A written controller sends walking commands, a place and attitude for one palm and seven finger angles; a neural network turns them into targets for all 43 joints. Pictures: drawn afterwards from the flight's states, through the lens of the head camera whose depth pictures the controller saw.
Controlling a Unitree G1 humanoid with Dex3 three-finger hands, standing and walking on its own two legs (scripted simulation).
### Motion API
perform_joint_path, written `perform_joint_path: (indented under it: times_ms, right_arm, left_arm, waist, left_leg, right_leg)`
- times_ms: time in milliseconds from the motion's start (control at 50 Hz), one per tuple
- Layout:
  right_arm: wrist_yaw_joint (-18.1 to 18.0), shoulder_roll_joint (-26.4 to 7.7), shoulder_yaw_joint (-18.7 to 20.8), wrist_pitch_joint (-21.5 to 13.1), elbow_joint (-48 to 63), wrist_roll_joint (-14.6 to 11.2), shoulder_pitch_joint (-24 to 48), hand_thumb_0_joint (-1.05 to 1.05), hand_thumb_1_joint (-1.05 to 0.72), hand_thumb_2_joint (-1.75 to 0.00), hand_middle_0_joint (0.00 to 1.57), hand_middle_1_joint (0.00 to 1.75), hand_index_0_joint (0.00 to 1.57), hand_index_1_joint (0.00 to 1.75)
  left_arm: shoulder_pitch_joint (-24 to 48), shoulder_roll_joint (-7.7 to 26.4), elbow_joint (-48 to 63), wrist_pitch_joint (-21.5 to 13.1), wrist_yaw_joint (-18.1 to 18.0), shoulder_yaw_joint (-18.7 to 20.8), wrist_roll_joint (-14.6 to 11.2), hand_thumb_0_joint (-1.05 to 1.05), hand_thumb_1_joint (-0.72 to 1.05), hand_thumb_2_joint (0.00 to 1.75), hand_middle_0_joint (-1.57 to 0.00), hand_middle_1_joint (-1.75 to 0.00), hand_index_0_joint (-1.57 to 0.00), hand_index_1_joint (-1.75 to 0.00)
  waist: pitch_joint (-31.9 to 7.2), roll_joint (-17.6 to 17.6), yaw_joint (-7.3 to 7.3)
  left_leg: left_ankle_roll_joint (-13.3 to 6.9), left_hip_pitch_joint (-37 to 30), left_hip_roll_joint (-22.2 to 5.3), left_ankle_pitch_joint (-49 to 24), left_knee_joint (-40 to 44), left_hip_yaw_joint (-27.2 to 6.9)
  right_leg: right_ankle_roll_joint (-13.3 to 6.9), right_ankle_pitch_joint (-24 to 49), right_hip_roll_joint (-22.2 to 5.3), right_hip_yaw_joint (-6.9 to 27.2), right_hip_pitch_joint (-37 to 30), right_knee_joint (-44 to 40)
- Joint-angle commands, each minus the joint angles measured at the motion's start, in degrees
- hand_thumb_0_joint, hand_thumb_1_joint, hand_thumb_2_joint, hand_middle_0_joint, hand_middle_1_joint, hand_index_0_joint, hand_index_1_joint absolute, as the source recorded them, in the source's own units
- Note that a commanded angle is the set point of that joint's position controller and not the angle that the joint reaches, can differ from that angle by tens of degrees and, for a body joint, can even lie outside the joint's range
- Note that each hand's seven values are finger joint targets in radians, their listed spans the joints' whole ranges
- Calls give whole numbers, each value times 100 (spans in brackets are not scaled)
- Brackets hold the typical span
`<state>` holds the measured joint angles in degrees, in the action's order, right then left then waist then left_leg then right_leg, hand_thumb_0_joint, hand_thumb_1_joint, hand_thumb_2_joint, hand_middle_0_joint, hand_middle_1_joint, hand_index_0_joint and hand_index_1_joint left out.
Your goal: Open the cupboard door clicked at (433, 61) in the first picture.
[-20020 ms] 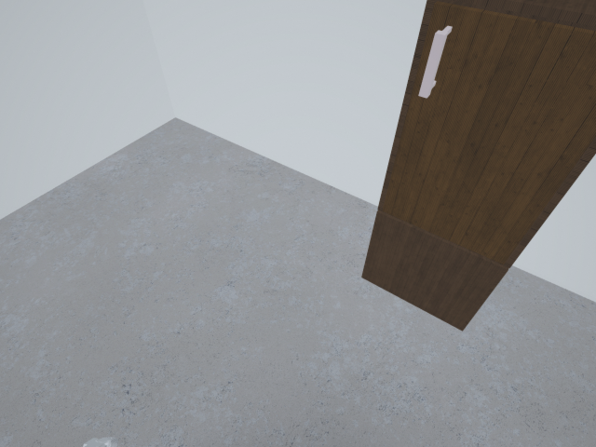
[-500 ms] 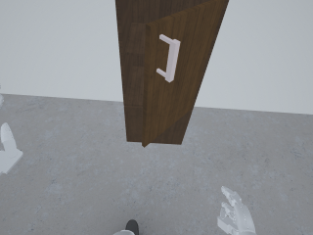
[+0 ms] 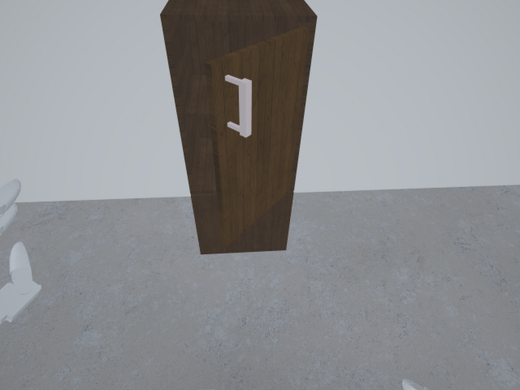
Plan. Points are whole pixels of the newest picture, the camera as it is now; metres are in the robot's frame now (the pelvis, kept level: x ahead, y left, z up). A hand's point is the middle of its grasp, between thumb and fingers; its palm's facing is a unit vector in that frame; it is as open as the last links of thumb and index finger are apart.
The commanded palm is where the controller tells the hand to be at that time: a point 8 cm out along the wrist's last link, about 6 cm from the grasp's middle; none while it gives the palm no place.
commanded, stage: stop stepping back and stand still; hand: left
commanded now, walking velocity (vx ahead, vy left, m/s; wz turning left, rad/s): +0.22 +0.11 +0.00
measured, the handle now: (238, 106) +0.66 +0.09 +0.15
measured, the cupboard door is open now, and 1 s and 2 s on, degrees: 47 47 47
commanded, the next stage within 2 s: let the arm hang, fingers relaxed in 0.36 s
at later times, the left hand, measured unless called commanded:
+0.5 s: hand (30, 298) +0.18 +0.28 +0.14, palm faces +0.40 -0.74 -0.53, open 7.4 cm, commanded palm none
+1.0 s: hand out of the picture -0.05 +0.23 -0.17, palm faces +0.14 -0.96 -0.24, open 7.2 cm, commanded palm none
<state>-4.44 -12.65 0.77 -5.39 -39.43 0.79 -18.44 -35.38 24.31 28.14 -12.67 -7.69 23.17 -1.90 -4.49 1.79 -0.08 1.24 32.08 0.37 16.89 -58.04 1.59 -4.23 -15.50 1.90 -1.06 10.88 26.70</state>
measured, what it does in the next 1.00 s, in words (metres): steps on the spot: left foot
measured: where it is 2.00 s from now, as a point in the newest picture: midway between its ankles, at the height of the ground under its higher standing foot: outside the picture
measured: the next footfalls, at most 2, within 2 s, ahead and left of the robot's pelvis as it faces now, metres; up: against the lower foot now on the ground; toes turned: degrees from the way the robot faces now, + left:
left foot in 0.18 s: +0.03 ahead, +0.15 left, +0.00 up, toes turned +11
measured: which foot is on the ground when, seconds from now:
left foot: up 0.00-0.16, down 0.18-1.00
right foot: down 0.00-1.00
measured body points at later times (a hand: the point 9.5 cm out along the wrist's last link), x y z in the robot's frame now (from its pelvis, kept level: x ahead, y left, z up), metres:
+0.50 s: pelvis -0.01 +0.02 -0.01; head +0.00 +0.00 +0.44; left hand +0.16 +0.32 +0.17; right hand +0.17 -0.19 -0.11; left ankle -0.03 +0.15 -0.72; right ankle -0.01 -0.06 -0.74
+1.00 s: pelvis +0.00 +0.04 +0.00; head +0.02 +0.03 +0.45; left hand -0.06 +0.28 -0.15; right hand +0.01 -0.18 -0.16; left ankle -0.01 +0.15 -0.74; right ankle -0.01 -0.06 -0.74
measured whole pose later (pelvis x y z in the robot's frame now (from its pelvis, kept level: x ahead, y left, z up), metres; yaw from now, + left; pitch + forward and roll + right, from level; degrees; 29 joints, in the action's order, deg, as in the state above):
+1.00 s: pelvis +0.00 +0.04 +0.00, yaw +6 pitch -1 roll +0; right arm -2.1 -9.1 -0.1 1.1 -63.3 1.2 -16.3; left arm -17.9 10.3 -65.2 0.8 -1.4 1.0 0.2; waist 3.8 -1.6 0.1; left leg -0.8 10.3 -1.3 13.3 -24.8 4.4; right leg -1.6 -13.9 -0.1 -6.3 8.0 23.0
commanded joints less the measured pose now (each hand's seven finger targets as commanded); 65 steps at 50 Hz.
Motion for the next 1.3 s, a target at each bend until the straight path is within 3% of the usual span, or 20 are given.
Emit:
perform_joint_path:
  times_ms: [0,100,140,180,220,320,360,400,420,440,460,480,540,560,600,620,680,740,1020,1280]
  right_arm:
    - [-186,-615,192,-474,868,-36,944,0,-90,-90,20,30,20,30]
    - [-180,-581,185,-633,984,12,916,0,-90,-90,20,30,20,30]
    - [-157,-671,239,-637,1049,-9,899,0,-90,-90,20,30,20,30]
    - [-106,-845,285,-593,1178,-88,928,0,-90,-90,20,30,20,30]
    - [-51,-620,192,-584,1028,-35,907,0,-90,-90,20,30,20,30]
    - [54,-627,168,-612,1086,-68,951,0,-90,-90,20,30,20,30]
    - [80,-603,176,-565,1132,-98,997,0,-90,-90,20,30,20,30]
    - [127,-496,225,-441,1166,-133,920,0,-90,-90,20,30,20,30]
    - [144,-467,208,-404,1155,-130,958,0,-90,-90,20,30,20,30]
    - [647,-945,362,-421,-52,-9,1248,0,-90,-90,20,30,20,30]
    - [560,-604,410,-115,26,-69,867,0,-90,-90,20,30,20,30]
    - [533,-326,257,186,115,-91,569,0,-90,-90,20,30,20,30]
    - [512,-397,206,510,90,42,542,0,-90,-90,20,30,20,30]
    - [515,-420,212,557,-9,71,520,0,-90,-90,20,30,20,30]
    - [460,-659,181,531,-249,163,529,0,-90,-90,20,30,20,30]
    - [433,-718,136,538,-391,178,667,0,-90,-90,20,30,20,30]
    - [364,-514,13,568,-936,112,745,0,-90,-90,20,30,20,30]
    - [263,-281,6,536,-1377,116,530,0,-90,-90,20,30,20,30]
    - [226,-89,-32,543,-2425,30,-135,0,-90,-90,20,30,20,30]
    - [223,191,-29,531,-2648,48,-324,0,-90,-90,20,30,20,30]
  left_arm:
    - [1246,866,-139,-316,-211,527,91,0,90,90,-20,-30,-20,-30]
    - [1304,840,607,-323,-341,477,103,0,90,90,-20,-30,-20,-30]
    - [1285,886,1009,-360,-341,561,50,0,90,90,-20,-30,-20,-30]
    - [1258,912,1286,-380,-331,638,13,0,90,90,-20,-30,-20,-30]
    - [1134,928,1156,-320,-277,707,52,0,90,90,-20,-30,-20,-30]
    - [705,869,1098,-257,-242,755,19,0,90,90,-20,-30,-20,-30]
    - [482,899,879,-212,-206,849,-29,0,90,90,-20,-30,-20,-30]
    - [292,877,722,-162,-191,814,-124,0,90,90,-20,-30,-20,-30]
    - [434,918,773,-210,-209,812,-127,0,90,90,-20,-30,-20,-30]
    - [1053,-183,-3428,760,517,-1343,559,0,90,90,-20,-30,-20,-30]
    - [947,-388,-3591,1114,660,-1356,483,0,90,90,-20,-30,-20,-30]
    - [1122,-578,-3729,1170,694,-1426,410,0,90,90,-20,-30,-20,-30]
    - [1625,-550,-4690,1231,681,-1706,383,0,90,90,-20,-30,-20,-30]
    - [1788,-524,-5101,1240,658,-1777,368,0,90,90,-20,-30,-20,-30]
    - [1769,-600,-5769,1252,663,-1889,326,0,90,90,-20,-30,-20,-30]
    - [1846,-659,-6065,1270,636,-1947,340,0,90,90,-20,-30,-20,-30]
    - [2068,-571,-7151,1261,651,-2000,270,0,90,90,-20,-30,-20,-30]
    - [1809,-871,-7958,1190,616,-1954,257,0,90,90,-20,-30,-20,-30]
    - [1534,-1063,-9312,1162,566,-2201,216,0,90,90,-20,-30,-20,-30]
    - [1384,-1284,-9389,1170,509,-2165,238,0,90,90,-20,-30,-20,-30]
  waist:
    - [804,287,55]
    - [404,691,-39]
    - [221,26,8]
    - [-16,-1043,-21]
    - [446,-1702,82]
    - [386,-1258,38]
    - [311,-640,43]
    - [141,852,74]
    - [68,897,37]
    - [378,420,147]
    - [-44,276,166]
    - [84,544,127]
    - [360,1510,148]
    - [307,1452,169]
    - [50,539,99]
    - [-8,256,13]
    - [327,-1032,44]
    - [30,-1276,17]
    - [749,-51,49]
    - [1080,-170,49]
  left_leg:
    - [-179,-392,-288,209,993,209]
    - [-326,-1572,-96,252,3055,503]
    - [-465,-2365,-384,-213,3677,72]
    - [-750,-2964,-1308,-1708,3598,-1123]
    - [-958,-2048,-1647,-782,4192,-1496]
    - [-654,-1593,-1298,-1132,3547,-595]
    - [-383,-1217,-841,-477,3079,-170]
    - [-123,-888,-154,304,1590,159]
    - [-92,-554,-109,845,934,-9]
    - [-174,188,-637,1267,179,-222]
    - [-147,-322,-391,1407,332,-340]
    - [-129,-371,-278,1197,729,8]
    - [-177,-1050,-40,523,2040,250]
    - [-209,-1398,-102,5,2459,189]
    - [-490,-2132,-712,-2300,2844,-520]
    - [-559,-2013,-926,-2252,2911,-639]
    - [-358,-1704,-754,-1432,3328,-446]
    - [-298,-2070,-717,-1752,3331,-277]
    - [-329,-2243,-710,-1051,3929,-245]
    - [-331,-2043,-654,-672,4046,-210]
  right_leg:
    - [-383,-2103,-1568,1446,997,-1692]
    - [-302,-1350,-1361,1284,261,-1123]
    - [37,-268,-900,833,354,-210]
    - [370,233,-245,163,961,963]
    - [489,-1045,-145,-251,1011,1470]
    - [457,-176,-76,-381,58,275]
    - [313,455,-283,203,-356,-232]
    - [-247,789,-1396,2062,-264,-953]
    - [-464,1383,-1744,2311,-560,-1030]
    - [-613,3662,-2326,1196,-184,-42]
    - [-742,3788,-1946,1234,-126,270]
    - [-677,3468,-1691,632,-183,246]
    - [-334,3296,-1332,218,-9,258]
    - [-223,2859,-1282,172,38,293]
    - [188,2043,-927,36,366,524]
    - [291,1149,-756,17,202,285]
    - [210,803,-797,158,-120,-110]
    - [118,1526,-845,149,-499,-307]
    - [155,775,-855,94,-201,-857]
    - [177,482,-825,142,69,-776]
